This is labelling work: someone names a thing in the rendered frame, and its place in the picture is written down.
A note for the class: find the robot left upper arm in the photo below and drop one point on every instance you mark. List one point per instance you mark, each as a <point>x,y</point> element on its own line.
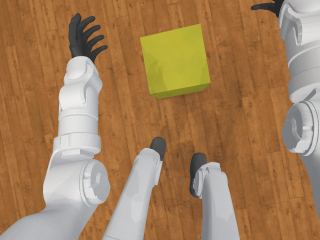
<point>72,192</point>

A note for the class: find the left robot hand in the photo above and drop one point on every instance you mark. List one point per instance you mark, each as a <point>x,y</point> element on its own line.
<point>78,39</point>

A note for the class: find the right robot hand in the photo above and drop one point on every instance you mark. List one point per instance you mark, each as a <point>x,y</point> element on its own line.
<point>273,7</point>

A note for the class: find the robot left forearm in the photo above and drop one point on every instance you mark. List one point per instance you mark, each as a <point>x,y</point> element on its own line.
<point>78,114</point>

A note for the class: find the carton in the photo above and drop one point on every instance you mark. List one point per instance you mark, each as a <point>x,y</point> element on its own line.
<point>175,62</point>

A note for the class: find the right robot foot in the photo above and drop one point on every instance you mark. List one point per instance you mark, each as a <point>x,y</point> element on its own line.
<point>198,159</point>

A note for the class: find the robot right upper arm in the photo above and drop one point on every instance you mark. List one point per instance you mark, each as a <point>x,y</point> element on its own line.
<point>301,135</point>

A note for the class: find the robot right forearm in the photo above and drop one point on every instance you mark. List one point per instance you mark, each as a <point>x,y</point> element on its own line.
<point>299,23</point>

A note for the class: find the left robot thigh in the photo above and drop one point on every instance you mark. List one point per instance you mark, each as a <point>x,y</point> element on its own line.
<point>128,220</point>

